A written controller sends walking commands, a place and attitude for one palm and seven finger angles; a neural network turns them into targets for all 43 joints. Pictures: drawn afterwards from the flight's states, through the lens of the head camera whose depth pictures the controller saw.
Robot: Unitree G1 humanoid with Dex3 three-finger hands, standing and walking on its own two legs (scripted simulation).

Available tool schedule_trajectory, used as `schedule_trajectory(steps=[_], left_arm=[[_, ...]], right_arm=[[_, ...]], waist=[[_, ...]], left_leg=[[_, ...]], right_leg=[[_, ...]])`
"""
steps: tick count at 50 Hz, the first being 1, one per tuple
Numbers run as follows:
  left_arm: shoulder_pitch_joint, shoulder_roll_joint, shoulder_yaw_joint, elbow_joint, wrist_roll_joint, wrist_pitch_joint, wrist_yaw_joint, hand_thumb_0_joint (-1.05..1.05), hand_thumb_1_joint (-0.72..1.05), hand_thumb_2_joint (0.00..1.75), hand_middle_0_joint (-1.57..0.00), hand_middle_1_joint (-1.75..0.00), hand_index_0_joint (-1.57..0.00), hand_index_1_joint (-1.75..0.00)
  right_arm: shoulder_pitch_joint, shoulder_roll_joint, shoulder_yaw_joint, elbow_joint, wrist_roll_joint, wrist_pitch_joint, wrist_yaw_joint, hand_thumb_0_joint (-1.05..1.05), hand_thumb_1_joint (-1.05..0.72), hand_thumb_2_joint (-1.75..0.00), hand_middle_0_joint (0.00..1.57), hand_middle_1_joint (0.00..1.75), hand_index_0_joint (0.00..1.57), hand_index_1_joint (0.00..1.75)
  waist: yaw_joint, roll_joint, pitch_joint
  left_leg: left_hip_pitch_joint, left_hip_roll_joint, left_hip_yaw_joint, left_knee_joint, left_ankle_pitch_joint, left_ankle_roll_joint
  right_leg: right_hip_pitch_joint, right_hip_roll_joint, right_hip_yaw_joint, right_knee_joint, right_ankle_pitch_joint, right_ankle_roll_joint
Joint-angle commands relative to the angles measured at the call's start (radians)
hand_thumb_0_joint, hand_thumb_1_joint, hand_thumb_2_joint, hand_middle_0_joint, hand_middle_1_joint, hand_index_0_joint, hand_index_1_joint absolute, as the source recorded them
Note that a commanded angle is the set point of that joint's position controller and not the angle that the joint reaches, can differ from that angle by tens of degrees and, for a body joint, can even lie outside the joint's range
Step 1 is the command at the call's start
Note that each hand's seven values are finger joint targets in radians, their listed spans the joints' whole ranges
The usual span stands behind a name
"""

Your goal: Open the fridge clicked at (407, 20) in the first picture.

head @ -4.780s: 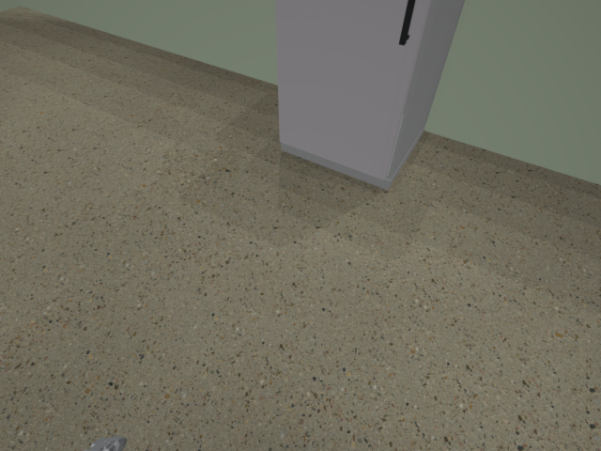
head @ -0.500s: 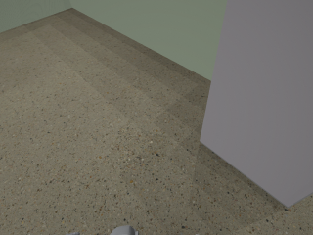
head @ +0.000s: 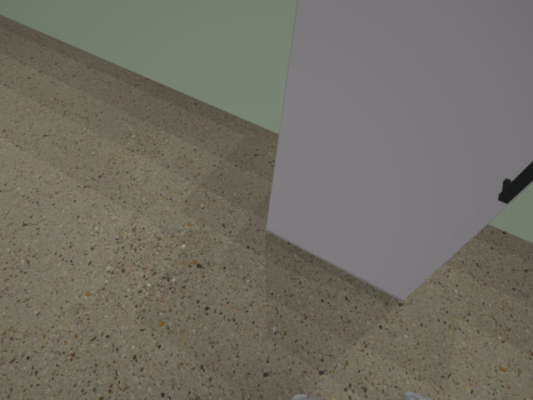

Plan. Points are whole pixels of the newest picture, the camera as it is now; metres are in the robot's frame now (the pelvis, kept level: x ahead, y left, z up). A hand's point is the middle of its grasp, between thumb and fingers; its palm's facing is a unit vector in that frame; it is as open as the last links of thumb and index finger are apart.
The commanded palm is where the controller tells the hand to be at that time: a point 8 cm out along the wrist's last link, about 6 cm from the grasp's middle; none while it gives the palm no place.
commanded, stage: turn to face it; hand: right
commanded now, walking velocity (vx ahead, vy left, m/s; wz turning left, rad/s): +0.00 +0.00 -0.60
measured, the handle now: out of the picture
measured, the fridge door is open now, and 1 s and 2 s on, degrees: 0 0 0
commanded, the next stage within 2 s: take the last steps up to it in 0.60 s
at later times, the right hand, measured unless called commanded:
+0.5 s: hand out of the picture -0.07 -0.25 -0.17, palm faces +0.31 +0.91 -0.26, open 7.4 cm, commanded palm none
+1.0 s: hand out of the picture -0.07 -0.18 -0.14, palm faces +0.42 +0.88 -0.24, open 7.3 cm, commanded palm none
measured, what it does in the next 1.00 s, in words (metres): steps on the spot, turning right: right foot, then left foot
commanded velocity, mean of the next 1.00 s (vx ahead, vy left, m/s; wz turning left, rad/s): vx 0.10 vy -0.01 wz -0.28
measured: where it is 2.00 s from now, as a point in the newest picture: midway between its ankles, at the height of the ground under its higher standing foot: outside the picture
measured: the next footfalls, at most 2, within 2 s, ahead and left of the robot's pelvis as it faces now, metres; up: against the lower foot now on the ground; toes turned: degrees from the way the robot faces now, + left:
right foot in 0.40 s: -0.04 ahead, -0.13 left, +0.00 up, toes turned -19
left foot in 0.84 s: +0.04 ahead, +0.07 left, +0.00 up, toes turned -17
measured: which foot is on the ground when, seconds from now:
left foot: down 0.00-0.40, up 0.42-0.82, down 0.84-1.00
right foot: up 0.00-0.38, down 0.40-0.84, up 0.86-1.00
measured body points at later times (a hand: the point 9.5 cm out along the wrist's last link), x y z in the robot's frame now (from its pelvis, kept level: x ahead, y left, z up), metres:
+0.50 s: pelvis -0.04 -0.03 +0.00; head -0.01 -0.07 +0.45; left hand +0.15 +0.18 -0.12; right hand -0.09 -0.30 -0.15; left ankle -0.01 +0.12 -0.67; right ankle -0.08 -0.12 -0.73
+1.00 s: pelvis -0.02 +0.00 +0.02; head -0.01 +0.02 +0.47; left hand +0.08 +0.22 -0.15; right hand -0.09 -0.23 -0.12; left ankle +0.00 +0.09 -0.73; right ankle -0.07 -0.14 -0.65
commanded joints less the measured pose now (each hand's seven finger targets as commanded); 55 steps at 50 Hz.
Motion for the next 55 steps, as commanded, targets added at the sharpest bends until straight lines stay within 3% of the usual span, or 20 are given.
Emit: schedule_trajectory(steps=[1,4,11,14,17,18,19,20,22,25,35,38,40,41,42,43,44,46,48,55], left_arm=[[-0.04,0.111,0.045,-0.104,0.008,-0.009,-0.005,0.0,0.9,0.9,-0.2,-0.3,-0.2,-0.3],[-0.007,0.085,0.031,-0.066,0.008,-0.002,-0.02,0.0,0.9,0.9,-0.2,-0.3,-0.2,-0.3],[-0.136,0.065,0.008,-0.09,-0.002,-0.005,-0.018,0.0,0.9,0.9,-0.2,-0.3,-0.2,-0.3],[-0.128,0.056,-0.005,-0.088,-0.009,-0.018,-0.012,0.0,0.9,0.9,-0.2,-0.3,-0.2,-0.3],[-0.043,0.067,-0.008,-0.062,-0.009,-0.035,-0.004,0.0,0.9,0.9,-0.2,-0.3,-0.2,-0.3],[0.0,0.11,0.0,-0.049,-0.006,-0.044,-0.004,0.0,0.9,0.9,-0.2,-0.3,-0.2,-0.3],[0.026,0.217,0.024,-0.05,0.005,-0.054,0.0,0.0,0.9,0.9,-0.2,-0.3,-0.2,-0.3],[0.072,0.273,0.033,-0.041,0.001,-0.044,0.004,0.0,0.9,0.9,-0.2,-0.3,-0.2,-0.3],[0.045,0.218,0.019,-0.025,0.007,-0.046,0.026,0.0,0.9,0.9,-0.2,-0.3,-0.2,-0.3],[-0.039,0.155,-0.007,-0.043,0.003,-0.057,0.033,0.0,0.9,0.9,-0.2,-0.3,-0.2,-0.3],[0.006,0.141,-0.002,-0.006,0.007,-0.05,0.035,0.0,0.9,0.9,-0.2,-0.3,-0.2,-0.3],[0.003,0.127,-0.004,0.007,0.009,-0.052,0.032,0.0,0.9,0.9,-0.2,-0.3,-0.2,-0.3],[0.0,0.094,-0.009,0.017,0.001,-0.055,0.028,0.0,0.9,0.9,-0.2,-0.3,-0.2,-0.3],[0.026,0.038,-0.017,0.019,-0.008,-0.059,0.023,0.0,0.9,0.9,-0.2,-0.3,-0.2,-0.3],[-0.009,-0.005,-0.028,-0.023,-0.005,-0.06,0.018,0.0,0.9,0.9,-0.2,-0.3,-0.2,-0.3],[-0.04,0.074,-0.008,-0.027,0.011,-0.049,0.012,0.0,0.9,0.9,-0.2,-0.3,-0.2,-0.3],[-0.051,0.069,-0.002,-0.016,0.012,-0.047,0.003,0.0,0.9,0.9,-0.2,-0.3,-0.2,-0.3],[0.027,0.045,0.003,0.042,0.016,-0.044,-0.011,0.0,0.9,0.9,-0.2,-0.3,-0.2,-0.3],[0.072,0.01,-0.005,0.07,0.016,-0.044,-0.013,0.0,0.9,0.9,-0.2,-0.3,-0.2,-0.3],[-0.019,-0.017,-0.014,0.05,0.011,-0.061,-0.017,0.0,0.9,0.9,-0.2,-0.3,-0.2,-0.3]], right_arm=[[-0.01,-0.217,-0.056,-0.093,-0.004,-0.021,-0.025,0.0,-0.9,-0.9,0.2,0.3,0.2,0.3],[-0.031,-0.157,-0.032,-0.092,-0.008,-0.033,-0.018,0.0,-0.9,-0.9,0.2,0.3,0.2,0.3],[0.112,-0.216,-0.047,-0.026,-0.018,-0.026,-0.013,0.0,-0.9,-0.9,0.2,0.3,0.2,0.3],[0.127,-0.246,-0.056,-0.011,-0.021,-0.022,-0.011,0.0,-0.9,-0.9,0.2,0.3,0.2,0.3],[0.1,-0.242,-0.061,0.008,-0.012,-0.015,-0.01,0.0,-0.9,-0.9,0.2,0.3,0.2,0.3],[0.097,-0.221,-0.058,0.004,-0.001,-0.01,-0.007,0.0,-0.9,-0.9,0.2,0.3,0.2,0.3],[0.109,-0.159,-0.049,-0.023,0.006,-0.004,0.0,0.0,-0.9,-0.9,0.2,0.3,0.2,0.3],[0.044,-0.118,-0.023,-0.056,-0.004,0.001,0.0,0.0,-0.9,-0.9,0.2,0.3,0.2,0.3],[-0.031,-0.128,-0.032,-0.032,-0.003,0.018,-0.009,0.0,-0.9,-0.9,0.2,0.3,0.2,0.3],[0.036,-0.13,-0.032,0.025,-0.002,0.013,0.006,0.0,-0.9,-0.9,0.2,0.3,0.2,0.3],[0.006,-0.09,-0.015,0.028,0.006,0.011,-0.004,0.0,-0.9,-0.9,0.2,0.3,0.2,0.3],[0.069,-0.075,-0.009,0.055,0.003,-0.008,0.002,0.0,-0.9,-0.9,0.2,0.3,0.2,0.3],[0.15,-0.082,-0.012,0.091,-0.006,-0.026,0.005,0.0,-0.9,-0.9,0.2,0.3,0.2,0.3],[0.188,-0.147,-0.023,0.105,-0.019,-0.041,0.001,0.0,-0.9,-0.9,0.2,0.3,0.2,0.3],[0.237,-0.224,-0.039,0.101,-0.024,-0.042,-0.002,0.0,-0.9,-0.9,0.2,0.3,0.2,0.3],[0.246,-0.219,-0.041,0.095,-0.007,-0.048,-0.004,0.0,-0.9,-0.9,0.2,0.3,0.2,0.3],[0.205,-0.188,-0.037,0.094,-0.009,-0.054,-0.006,0.0,-0.9,-0.9,0.2,0.3,0.2,0.3],[0.132,-0.122,-0.022,0.087,-0.008,-0.067,-0.004,0.0,-0.9,-0.9,0.2,0.3,0.2,0.3],[0.157,-0.085,-0.011,0.098,-0.005,-0.081,-0.001,0.0,-0.9,-0.9,0.2,0.3,0.2,0.3],[0.299,-0.075,-0.008,0.191,-0.013,-0.1,-0.003,0.0,-0.9,-0.9,0.2,0.3,0.2,0.3]], waist=[[-0.013,0.267,-0.038],[0.004,0.228,-0.017],[-0.077,0.262,-0.054],[-0.087,0.293,-0.105],[-0.039,0.274,-0.151],[-0.012,0.18,-0.177],[0.004,-0.1,-0.196],[0.036,-0.231,-0.158],[0.034,-0.189,-0.082],[-0.024,-0.1,-0.066],[-0.01,-0.093,-0.077],[-0.031,-0.091,-0.101],[-0.071,-0.011,-0.084],[-0.087,0.172,-0.068],[-0.117,0.398,-0.003],[-0.126,0.37,0.041],[-0.096,0.311,0.101],[-0.032,0.17,0.099],[-0.027,0.17,0.066],[-0.072,0.193,0.06]], left_leg=[[0.008,0.392,-0.319,-0.333,0.054,0.152],[0.036,0.279,-0.086,-0.255,0.234,0.115],[0.173,0.332,-0.035,-0.209,0.405,0.149],[0.218,0.341,-0.013,-0.151,0.536,0.153],[0.189,0.313,0.057,-0.033,0.546,0.082],[0.083,0.28,0.102,0.064,0.45,0.029],[-0.177,0.167,0.156,0.248,0.058,-0.042],[-0.288,0.113,0.105,0.392,-0.333,-0.063],[-0.279,0.113,0.002,0.529,-0.265,-0.057],[-0.261,0.098,0.005,0.544,-0.112,-0.065],[-0.119,0.044,0.011,0.247,-0.133,-0.059],[0.007,0.014,0.034,0.071,-0.087,-0.041],[0.206,0.026,0.038,-0.15,0.038,-0.032],[0.345,0.169,-0.138,-0.28,-0.094,0.01],[0.325,0.399,-0.435,-0.413,-0.26,0.11],[0.165,0.431,-0.499,-0.488,-0.429,0.148],[0.08,0.406,-0.491,-0.516,-0.477,0.148],[0.053,0.315,-0.274,-0.467,-0.299,0.109],[0.078,0.252,-0.129,-0.441,-0.108,0.087],[0.203,0.282,-0.095,-0.431,0.034,0.143]], right_leg=[[-0.179,-0.07,-0.025,0.515,-0.183,0.037],[-0.164,-0.099,-0.082,0.581,-0.057,0.069],[-0.085,-0.114,-0.16,0.278,-0.17,0.085],[-0.005,-0.099,-0.196,0.122,-0.191,0.069],[0.165,-0.093,-0.219,-0.169,-0.013,0.05],[0.322,-0.131,-0.189,-0.291,0.145,0.032],[0.489,-0.369,0.093,-0.315,0.42,-0.058],[0.446,-0.515,0.2,-0.308,0.709,-0.174],[0.3,-0.447,0.157,-0.316,0.596,-0.191],[0.321,-0.333,0.031,-0.305,0.654,-0.143],[0.313,-0.33,0.11,-0.313,0.555,-0.172],[0.266,-0.306,0.141,-0.311,0.305,-0.158],[0.108,-0.239,0.104,-0.246,0.003,-0.102],[-0.075,-0.137,0.013,-0.059,-0.151,-0.046],[-0.248,-0.038,-0.101,0.167,-0.301,0.002],[-0.24,-0.098,-0.037,0.287,-0.251,-0.003],[-0.239,-0.112,-0.034,0.37,-0.163,-0.007],[-0.196,-0.142,-0.067,0.43,-0.019,0.006],[-0.172,-0.145,-0.097,0.438,0.073,0.025],[-0.225,-0.193,-0.151,0.252,0.087,0.041]])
